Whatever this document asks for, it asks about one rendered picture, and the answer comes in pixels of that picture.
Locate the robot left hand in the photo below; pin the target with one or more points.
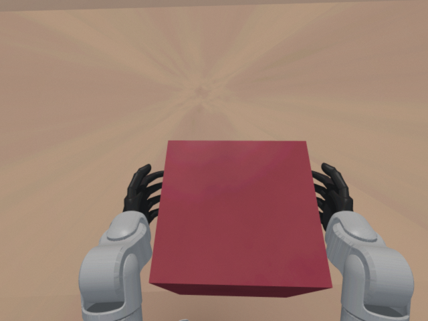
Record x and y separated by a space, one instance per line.
138 193

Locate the left robot forearm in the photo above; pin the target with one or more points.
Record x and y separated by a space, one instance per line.
109 276

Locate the carton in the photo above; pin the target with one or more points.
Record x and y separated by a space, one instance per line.
239 218

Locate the right robot forearm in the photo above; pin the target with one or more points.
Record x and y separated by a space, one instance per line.
377 283

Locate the robot right hand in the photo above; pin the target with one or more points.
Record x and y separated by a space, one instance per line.
336 193

